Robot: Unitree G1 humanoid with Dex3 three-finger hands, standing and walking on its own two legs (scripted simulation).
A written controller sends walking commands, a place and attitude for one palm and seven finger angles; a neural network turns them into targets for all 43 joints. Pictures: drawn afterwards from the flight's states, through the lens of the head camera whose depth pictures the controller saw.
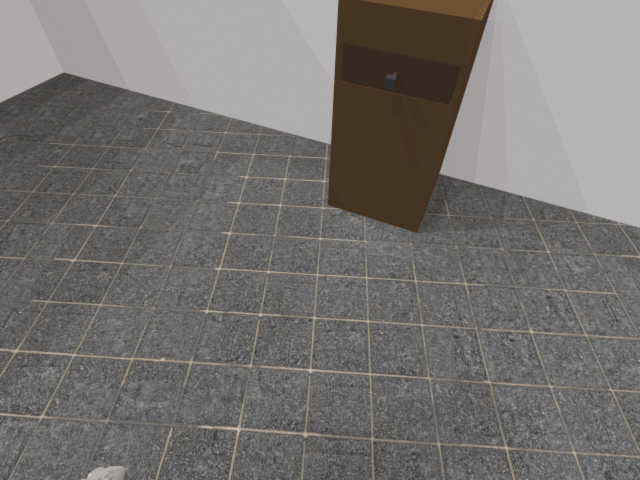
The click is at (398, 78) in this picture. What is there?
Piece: drawer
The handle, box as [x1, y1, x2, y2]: [384, 72, 397, 88]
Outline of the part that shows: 397,73 394,72 392,75 388,74 385,77 384,87 393,88 395,85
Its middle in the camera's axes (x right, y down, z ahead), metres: +0.23 -0.52 +1.27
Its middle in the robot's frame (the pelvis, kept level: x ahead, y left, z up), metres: +1.31 -0.17 -0.09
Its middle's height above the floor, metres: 0.68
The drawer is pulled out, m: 0.00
